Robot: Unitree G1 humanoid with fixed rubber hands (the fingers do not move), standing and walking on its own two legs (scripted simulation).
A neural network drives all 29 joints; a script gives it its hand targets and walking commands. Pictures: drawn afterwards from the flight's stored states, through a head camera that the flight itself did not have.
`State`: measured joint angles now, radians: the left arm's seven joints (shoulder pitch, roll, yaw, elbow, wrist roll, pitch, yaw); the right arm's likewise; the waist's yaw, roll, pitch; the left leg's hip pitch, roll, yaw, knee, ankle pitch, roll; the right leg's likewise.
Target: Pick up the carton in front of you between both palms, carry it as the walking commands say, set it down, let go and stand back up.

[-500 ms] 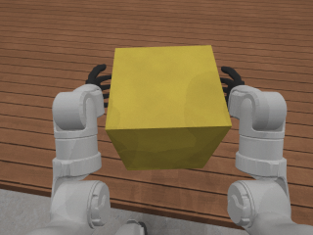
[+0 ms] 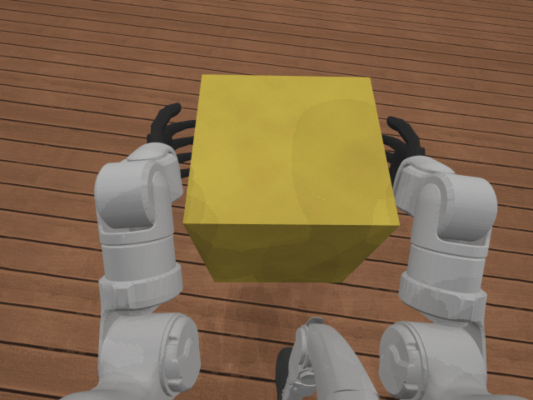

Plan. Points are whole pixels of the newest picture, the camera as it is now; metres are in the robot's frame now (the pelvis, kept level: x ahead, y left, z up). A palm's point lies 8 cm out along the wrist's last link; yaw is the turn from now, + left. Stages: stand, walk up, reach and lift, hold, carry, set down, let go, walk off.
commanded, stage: carry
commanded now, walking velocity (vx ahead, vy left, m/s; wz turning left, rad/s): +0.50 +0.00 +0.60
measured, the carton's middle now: (281, 193) +0.40 -0.01 +0.07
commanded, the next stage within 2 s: none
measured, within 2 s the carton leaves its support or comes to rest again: neither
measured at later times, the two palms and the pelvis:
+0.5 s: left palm out of the picture +0.73 +0.23 +0.35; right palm out of the picture +0.77 -0.07 +0.34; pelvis +0.37 +0.02 +0.10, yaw +13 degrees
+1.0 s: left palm out of the picture +0.99 +0.29 +0.19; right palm out of the picture +1.06 +0.00 +0.20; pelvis +0.71 +0.05 +0.12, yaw +13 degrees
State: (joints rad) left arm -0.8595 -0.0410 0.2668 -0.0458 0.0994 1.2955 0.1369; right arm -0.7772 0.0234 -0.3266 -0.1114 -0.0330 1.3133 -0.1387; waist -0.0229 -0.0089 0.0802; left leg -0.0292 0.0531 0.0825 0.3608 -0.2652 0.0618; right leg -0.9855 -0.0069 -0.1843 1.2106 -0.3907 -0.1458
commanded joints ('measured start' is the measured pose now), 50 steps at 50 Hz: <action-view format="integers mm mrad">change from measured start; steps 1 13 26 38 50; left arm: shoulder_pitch -643 -813 -832 -684 -176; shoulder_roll -985 -1056 -797 -1109 -1153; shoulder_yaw -700 -705 -348 -334 -773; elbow -11 -49 367 429 -146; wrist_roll -400 -604 -380 -362 -438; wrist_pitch -10 -9 110 66 -98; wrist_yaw -183 -255 -220 -236 -256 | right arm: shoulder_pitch -839 -719 -1056 -897 -215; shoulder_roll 958 833 906 1170 1106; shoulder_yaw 744 631 516 407 757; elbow -51 53 341 327 -127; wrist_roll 422 250 460 368 236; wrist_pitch -9 -13 91 14 -106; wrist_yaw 272 187 216 248 256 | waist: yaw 235 101 -63 -26 94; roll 108 -42 165 90 -202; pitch -891 -538 -637 -516 -820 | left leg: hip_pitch -177 -787 366 191 -797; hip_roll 41 -54 218 115 -89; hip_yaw -73 -23 -761 -187 -108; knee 756 794 56 -58 1176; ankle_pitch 948 -14 377 672 -261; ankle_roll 36 21 415 91 -156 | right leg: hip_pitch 1074 1136 207 272 1650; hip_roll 10 -209 56 -73 -408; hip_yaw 267 210 226 104 723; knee -499 -735 361 -462 -748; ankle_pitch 167 845 -186 285 868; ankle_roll -50 -1 175 173 -302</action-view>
